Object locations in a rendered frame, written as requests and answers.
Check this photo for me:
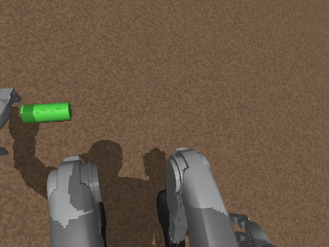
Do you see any right robot foot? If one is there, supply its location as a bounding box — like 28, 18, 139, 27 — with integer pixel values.
156, 189, 185, 247

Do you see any can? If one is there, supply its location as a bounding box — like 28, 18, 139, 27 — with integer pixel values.
21, 102, 71, 124

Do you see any left robot hand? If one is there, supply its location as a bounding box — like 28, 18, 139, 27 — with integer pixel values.
0, 88, 22, 156

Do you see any right robot hand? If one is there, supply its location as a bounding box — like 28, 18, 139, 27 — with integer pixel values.
229, 214, 272, 247

